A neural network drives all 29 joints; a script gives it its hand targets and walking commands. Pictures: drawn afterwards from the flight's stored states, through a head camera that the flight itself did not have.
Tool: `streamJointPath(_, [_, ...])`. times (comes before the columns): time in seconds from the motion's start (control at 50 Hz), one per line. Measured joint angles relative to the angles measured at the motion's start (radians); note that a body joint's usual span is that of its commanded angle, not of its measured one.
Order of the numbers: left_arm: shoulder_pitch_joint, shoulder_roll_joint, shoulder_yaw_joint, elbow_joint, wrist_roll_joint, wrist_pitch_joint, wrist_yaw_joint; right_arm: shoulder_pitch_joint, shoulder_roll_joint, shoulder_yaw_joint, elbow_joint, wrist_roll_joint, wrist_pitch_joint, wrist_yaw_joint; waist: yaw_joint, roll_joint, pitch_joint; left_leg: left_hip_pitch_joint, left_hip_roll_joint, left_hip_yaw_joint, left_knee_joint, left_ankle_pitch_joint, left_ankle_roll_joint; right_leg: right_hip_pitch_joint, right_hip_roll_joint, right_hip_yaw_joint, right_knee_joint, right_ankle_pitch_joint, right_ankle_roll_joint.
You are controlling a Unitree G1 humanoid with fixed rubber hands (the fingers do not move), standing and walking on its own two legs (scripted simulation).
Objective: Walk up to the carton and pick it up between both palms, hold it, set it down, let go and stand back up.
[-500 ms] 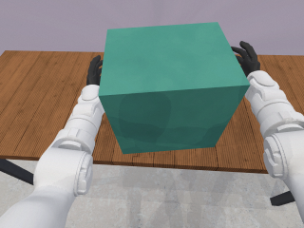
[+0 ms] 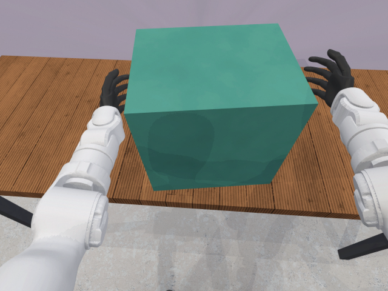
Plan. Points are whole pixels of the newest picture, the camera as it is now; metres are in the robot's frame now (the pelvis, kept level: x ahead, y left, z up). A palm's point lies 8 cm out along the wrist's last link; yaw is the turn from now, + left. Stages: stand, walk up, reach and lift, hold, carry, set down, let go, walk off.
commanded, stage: set down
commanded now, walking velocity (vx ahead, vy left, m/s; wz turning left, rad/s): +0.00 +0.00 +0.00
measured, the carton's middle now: (210, 114) +0.48 +0.03 +0.07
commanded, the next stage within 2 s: none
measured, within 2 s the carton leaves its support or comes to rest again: neither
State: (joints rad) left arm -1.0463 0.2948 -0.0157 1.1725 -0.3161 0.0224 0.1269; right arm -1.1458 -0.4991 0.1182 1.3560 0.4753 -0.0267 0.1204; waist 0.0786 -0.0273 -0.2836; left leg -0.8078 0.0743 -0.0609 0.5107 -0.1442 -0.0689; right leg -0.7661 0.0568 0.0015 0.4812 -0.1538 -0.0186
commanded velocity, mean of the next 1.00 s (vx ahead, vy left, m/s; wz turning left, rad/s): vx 0.00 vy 0.00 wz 0.00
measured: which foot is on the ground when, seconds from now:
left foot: down 0.00-1.00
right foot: down 0.00-1.00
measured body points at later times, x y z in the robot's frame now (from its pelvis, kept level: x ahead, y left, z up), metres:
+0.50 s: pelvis +0.00 -0.01 +0.01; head +0.08 +0.00 +0.46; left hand +0.47 +0.23 +0.15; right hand +0.51 -0.23 +0.18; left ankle +0.03 +0.16 -0.72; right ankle +0.02 -0.10 -0.72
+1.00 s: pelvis +0.01 +0.00 +0.01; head +0.07 +0.00 +0.46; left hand +0.46 +0.24 +0.19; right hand +0.50 -0.22 +0.18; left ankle +0.03 +0.16 -0.72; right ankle +0.02 -0.10 -0.72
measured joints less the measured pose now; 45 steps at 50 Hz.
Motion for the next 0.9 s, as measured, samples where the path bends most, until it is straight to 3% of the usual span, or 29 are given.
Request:
streamJointPath(0.12, [0.029, 0.011, 0.004, -0.091, 0.001, 0.028, 0.021, 0.028, -0.001, 0.006, -0.058, 0.021, -0.005, 0.000, 0.007, 0.004, 0.006, -0.020, 0.002, -0.003, 0.013, -0.003, -0.004, -0.019, 0.003, -0.002, 0.010, -0.001, -0.002])
streamJointPath(0.22, [0.043, 0.039, 0.009, -0.212, -0.019, 0.121, 0.035, 0.037, -0.015, -0.002, -0.148, 0.027, 0.041, -0.005, 0.013, 0.024, -0.003, -0.035, 0.004, -0.009, 0.011, 0.001, -0.006, -0.027, 0.005, -0.008, -0.001, 0.006, -0.003])
streamJointPath(0.4, [0.017, 0.033, 0.047, -0.301, 0.018, 0.250, 0.004, 0.008, -0.065, -0.005, -0.190, 0.019, 0.131, -0.014, 0.009, 0.038, 0.052, 0.082, -0.001, -0.013, -0.048, 0.019, -0.004, 0.085, -0.002, -0.014, -0.045, 0.013, -0.005])
streamJointPath(0.52, [0.040, 0.024, 0.072, -0.263, 0.051, 0.276, -0.018, 0.036, -0.066, 0.005, -0.202, 0.012, 0.172, -0.020, -0.015, 0.023, 0.085, 0.186, -0.005, -0.004, -0.097, 0.027, -0.002, 0.176, -0.007, -0.007, -0.068, 0.009, -0.006])
streamJointPath(0.64, [0.060, 0.034, 0.073, -0.220, 0.037, 0.239, 0.002, 0.065, -0.049, 0.007, -0.234, 0.011, 0.170, -0.019, -0.031, 0.011, 0.054, 0.180, -0.006, 0.006, -0.078, 0.010, -0.001, 0.164, -0.008, 0.003, -0.043, -0.008, -0.006])
streamJointPath(0.72, [0.039, 0.046, 0.075, -0.223, 0.027, 0.266, 0.013, 0.047, -0.043, 0.021, -0.230, 0.026, 0.194, -0.014, -0.033, 0.011, 0.062, 0.183, -0.007, 0.009, -0.073, 0.006, 0.000, 0.168, -0.009, 0.006, -0.042, -0.009, -0.003])
streamJointPath(0.82, [0.020, 0.046, 0.088, -0.291, 0.047, 0.325, 0.012, 0.040, -0.041, 0.016, -0.232, 0.022, 0.221, -0.004, -0.026, 0.018, 0.084, 0.197, -0.007, 0.007, -0.080, 0.010, 0.000, 0.190, -0.010, 0.004, -0.063, 0.001, -0.001])
streamJointPath(0.9, [0.056, 0.036, 0.094, -0.408, 0.059, 0.376, 0.014, 0.083, -0.039, -0.012, -0.290, 0.008, 0.232, -0.006, -0.020, 0.033, 0.086, 0.207, -0.008, 0.003, -0.085, 0.012, 0.000, 0.208, -0.010, 0.000, -0.083, 0.009, 0.000])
